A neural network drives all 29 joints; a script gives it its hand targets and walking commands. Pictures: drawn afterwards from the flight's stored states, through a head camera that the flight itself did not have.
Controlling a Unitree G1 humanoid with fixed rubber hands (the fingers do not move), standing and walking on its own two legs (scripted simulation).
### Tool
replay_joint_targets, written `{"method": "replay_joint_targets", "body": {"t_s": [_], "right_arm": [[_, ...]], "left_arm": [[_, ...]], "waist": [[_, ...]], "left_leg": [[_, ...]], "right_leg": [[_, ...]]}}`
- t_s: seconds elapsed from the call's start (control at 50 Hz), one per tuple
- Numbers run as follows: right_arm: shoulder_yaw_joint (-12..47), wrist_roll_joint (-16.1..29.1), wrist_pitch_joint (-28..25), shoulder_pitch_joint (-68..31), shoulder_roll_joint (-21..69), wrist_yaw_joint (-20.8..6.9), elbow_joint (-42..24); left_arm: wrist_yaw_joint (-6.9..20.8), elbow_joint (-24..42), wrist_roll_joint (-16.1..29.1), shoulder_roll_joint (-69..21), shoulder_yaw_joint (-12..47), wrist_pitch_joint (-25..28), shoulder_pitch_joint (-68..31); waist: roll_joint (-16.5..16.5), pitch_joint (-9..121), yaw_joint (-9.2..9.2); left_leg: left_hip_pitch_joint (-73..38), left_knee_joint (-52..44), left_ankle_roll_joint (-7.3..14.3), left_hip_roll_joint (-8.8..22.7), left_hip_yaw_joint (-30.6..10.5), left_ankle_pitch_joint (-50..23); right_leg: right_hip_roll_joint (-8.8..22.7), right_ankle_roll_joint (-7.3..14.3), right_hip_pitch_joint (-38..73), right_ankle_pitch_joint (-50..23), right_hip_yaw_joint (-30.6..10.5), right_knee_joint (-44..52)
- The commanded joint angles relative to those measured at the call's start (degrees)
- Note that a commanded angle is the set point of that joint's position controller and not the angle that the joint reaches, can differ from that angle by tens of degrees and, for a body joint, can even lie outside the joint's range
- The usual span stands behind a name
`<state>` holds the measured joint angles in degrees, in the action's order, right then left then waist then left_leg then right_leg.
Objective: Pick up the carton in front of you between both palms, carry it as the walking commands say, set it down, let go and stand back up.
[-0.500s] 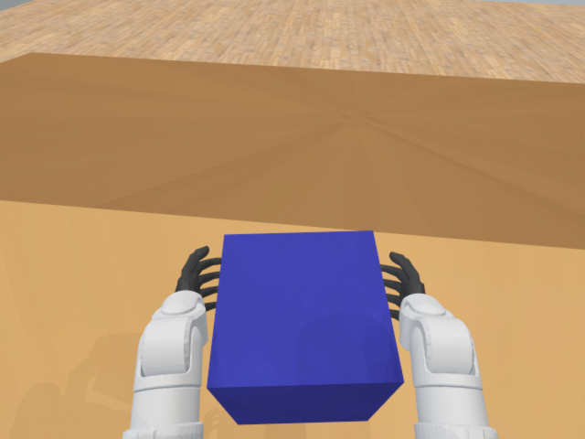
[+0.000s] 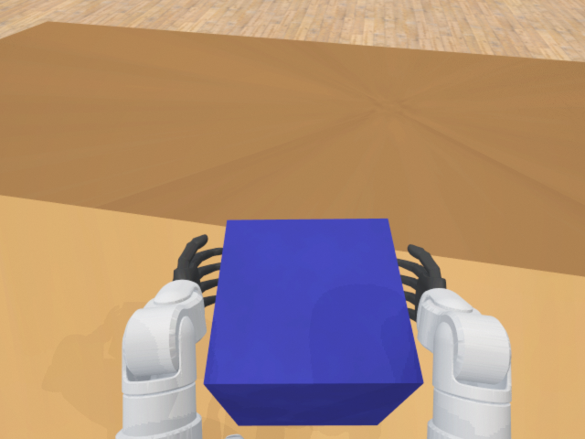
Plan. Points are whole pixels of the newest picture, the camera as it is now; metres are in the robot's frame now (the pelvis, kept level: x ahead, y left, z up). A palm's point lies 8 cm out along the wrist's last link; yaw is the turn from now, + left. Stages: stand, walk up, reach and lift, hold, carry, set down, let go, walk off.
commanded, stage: carry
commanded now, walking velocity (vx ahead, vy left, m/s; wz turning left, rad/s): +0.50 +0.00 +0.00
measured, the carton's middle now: (307, 330) +0.27 +0.00 +0.01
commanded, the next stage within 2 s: none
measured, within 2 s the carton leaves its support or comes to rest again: neither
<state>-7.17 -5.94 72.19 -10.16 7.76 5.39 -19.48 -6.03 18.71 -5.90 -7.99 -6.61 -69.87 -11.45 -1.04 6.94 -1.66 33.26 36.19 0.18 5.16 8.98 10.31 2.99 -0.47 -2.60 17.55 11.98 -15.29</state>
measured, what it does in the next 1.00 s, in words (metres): walks ahead: left foot, then right foot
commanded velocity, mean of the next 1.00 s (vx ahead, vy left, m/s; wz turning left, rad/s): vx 0.50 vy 0.00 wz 0.00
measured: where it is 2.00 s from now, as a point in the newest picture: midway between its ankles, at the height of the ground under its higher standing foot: (300, 201)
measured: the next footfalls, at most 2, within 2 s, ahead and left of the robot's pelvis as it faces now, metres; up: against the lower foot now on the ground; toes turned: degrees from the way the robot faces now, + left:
left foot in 0.08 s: +0.23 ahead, +0.12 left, +0.00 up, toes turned +12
right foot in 0.56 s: +0.56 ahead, -0.08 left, +0.00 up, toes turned -13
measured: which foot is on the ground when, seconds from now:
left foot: up 0.00-0.06, down 0.08-0.60, up 0.62-1.00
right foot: down 0.00-0.10, up 0.12-0.54, down 0.56-1.00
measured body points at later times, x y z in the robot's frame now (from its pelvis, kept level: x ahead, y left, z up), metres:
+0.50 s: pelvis +0.33 +0.03 +0.00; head +0.34 +0.04 +0.45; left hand +0.62 +0.17 +0.08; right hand +0.60 -0.13 +0.08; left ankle +0.19 +0.11 -0.74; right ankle +0.48 -0.10 -0.71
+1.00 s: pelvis +0.68 +0.02 -0.01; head +0.68 +0.02 +0.44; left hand +0.97 +0.16 +0.09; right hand +0.95 -0.14 +0.08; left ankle +0.83 +0.13 -0.72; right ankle +0.52 -0.07 -0.74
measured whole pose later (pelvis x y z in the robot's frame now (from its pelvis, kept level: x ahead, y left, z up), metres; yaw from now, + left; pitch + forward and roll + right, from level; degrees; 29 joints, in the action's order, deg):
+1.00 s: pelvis +0.68 +0.02 -0.01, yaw +0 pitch +4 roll +1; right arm -5.0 -7.0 71.4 -7.9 7.5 5.2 -24.3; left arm -5.0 22.5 -6.5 -7.8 -5.2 -68.7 -9.7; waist -0.1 4.7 0.1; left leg 32.1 30.5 1.3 4.9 11.4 2.8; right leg 2.7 -1.0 3.7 21.1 12.9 -14.2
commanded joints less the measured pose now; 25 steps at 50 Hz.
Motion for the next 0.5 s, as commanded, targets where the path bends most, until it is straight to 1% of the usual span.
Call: {"method": "replay_joint_targets", "body": {"t_s": [0.0,0.02,0.04,0.06,0.08,0.1,0.12,0.14,0.16,0.18,0.2,0.22,0.26,0.3,0.36,0.42,0.46,0.48], "right_arm": [[39.7,21.8,-1.1,-28.0,48.9,-13.7,-2.5],[39.7,21.8,-1.2,-28.1,49.1,-13.7,-2.7],[39.6,21.7,-1.3,-27.7,49.2,-13.9,-2.6],[39.4,21.6,-1.5,-26.8,49.2,-14.0,-2.2],[39.2,21.1,-1.6,-25.6,49.0,-14.2,-1.9],[39.2,20.4,-2.1,-25.2,49.0,-14.4,-0.8],[39.5,21.2,-2.5,-24.6,50.6,-14.6,-1.2],[40.1,21.8,-3.1,-25.7,52.6,-14.7,-2.4],[40.9,22.5,-3.8,-27.4,54.3,-14.8,-3.7],[41.5,23.2,-4.4,-29.0,55.5,-14.8,-4.8],[42.2,23.9,-4.8,-29.5,55.9,-14.9,-5.8],[42.9,24.5,-5.2,-29.3,56.2,-15.0,-6.6],[43.7,25.0,-5.6,-27.8,55.8,-15.6,-7.4],[44.0,25.3,-5.8,-26.3,54.6,-16.2,-7.5],[43.8,25.3,-5.7,-24.7,52.3,-16.6,-8.1],[42.8,24.5,-4.7,-23.4,49.9,-16.3,-8.8],[42.0,23.5,-3.8,-22.5,48.4,-15.9,-8.6],[41.7,23.1,-3.3,-22.5,47.7,-15.7,-8.5]], "left_arm": [[15.6,-0.2,23.7,-50.3,40.3,-1.6,-23.6],[15.7,-0.1,23.5,-50.4,40.3,-1.5,-23.8],[15.7,0.2,23.3,-50.5,40.4,-1.4,-23.8],[15.7,0.5,23.0,-50.3,40.5,-1.3,-23.4],[15.8,0.8,22.9,-49.7,40.5,-1.4,-23.5],[15.8,1.9,23.1,-50.7,41.3,-1.6,-24.4],[16.0,1.6,22.8,-51.0,41.7,-1.3,-24.3],[16.1,2.0,23.0,-52.4,41.9,-0.7,-24.8],[16.2,2.6,23.2,-53.6,42.3,0.1,-25.5],[16.3,2.3,23.5,-55.4,42.7,0.7,-25.5],[16.2,2.4,23.4,-56.3,42.9,1.4,-24.6],[16.0,2.4,23.0,-56.7,43.0,2.0,-23.3],[15.4,1.9,21.6,-57.1,42.9,3.1,-20.0],[14.7,1.7,20.2,-56.8,42.8,3.7,-17.8],[14.2,3.0,19.7,-55.5,42.8,3.8,-16.8],[14.1,4.8,20.4,-53.4,42.8,2.6,-17.1],[14.4,5.4,21.1,-51.7,42.5,1.4,-17.5],[14.6,5.5,21.5,-50.9,42.4,0.8,-17.9]], "waist": [[-8.5,5.1,0.49],[-8.2,5.6,0.89],[-6.7,7.4,1.66],[-4.0,11.0,2.45],[3.4,14.4,3.82],[17.7,17.8,3.45],[16.4,17.0,3.14],[12.7,17.0,3.12],[6.5,16.9,2.99],[3.4,16.3,2.76],[3.6,16.1,2.63],[5.1,15.9,2.64],[6.6,15.1,2.73],[7.5,13.5,2.70],[8.2,9.8,2.68],[9.0,5.9,2.80],[9.7,3.7,2.93],[10.0,3.5,2.82]], "left_leg": [[-6.3,-6.1,0.7,-2.4,4.5,-5.8],[-11.2,-7.6,1.0,-3.3,6.0,-6.0],[-18.7,-9.1,1.3,-5.1,8.3,-4.7],[-29.6,-9.3,1.8,-5.4,8.3,-1.6],[-39.8,-14.6,3.7,4.8,-6.7,7.7],[-50.4,-22.6,11.6,20.3,-34.2,14.7],[-50.0,-24.6,13.7,21.6,-38.0,6.9],[-47.7,-22.7,13.1,19.9,-32.3,-1.9],[-45.5,-21.3,11.6,18.4,-27.0,-6.7],[-42.0,-21.8,9.9,17.3,-22.1,-9.1],[-39.7,-22.9,8.3,15.7,-18.1,-9.0],[-38.9,-23.6,7.6,14.9,-15.2,-9.6],[-39.4,-24.6,7.7,13.4,-11.4,-10.7],[-41.1,-25.2,8.0,12.2,-8.5,-13.1],[-41.0,-25.0,7.5,9.9,-3.9,-17.3],[-40.1,-24.8,6.8,8.9,-0.7,-21.0],[-40.2,-24.0,5.9,8.7,0.4,-23.5],[-40.4,-22.3,5.3,8.7,1.2,-26.7]], "right_leg": [[11.2,5.4,2.3,-19.4,-4.5,2.3],[10.9,4.6,0.9,-22.4,-2.8,-1.3],[9.4,3.5,-1.4,-26.1,0.2,-8.1],[7.2,2.2,-6.0,-27.6,2.1,-18.1],[4.6,0.0,-15.4,-16.6,1.9,-31.6],[-2.2,-2.3,-31.5,4.5,-0.3,-48.5],[-0.5,-0.7,-38.0,8.9,-7.7,-56.3],[2.0,0.8,-39.1,7.8,-10.0,-59.2],[4.0,1.7,-39.5,5.0,-10.9,-58.6],[5.5,2.1,-38.0,1.6,-11.5,-55.1],[5.8,2.2,-35.7,-0.5,-11.3,-51.1],[5.1,2.2,-34.4,-1.4,-9.9,-47.8],[4.0,1.8,-34.7,-3.3,-7.8,-42.3],[3.3,1.1,-36.6,-6.2,-6.0,-36.1],[2.2,0.9,-36.3,-10.7,-3.3,-25.9],[0.6,1.5,-33.1,-14.5,-0.2,-18.4],[0.1,2.2,-30.6,-16.3,1.3,-15.3],[-0.2,2.7,-28.1,-16.6,1.8,-14.1]]}}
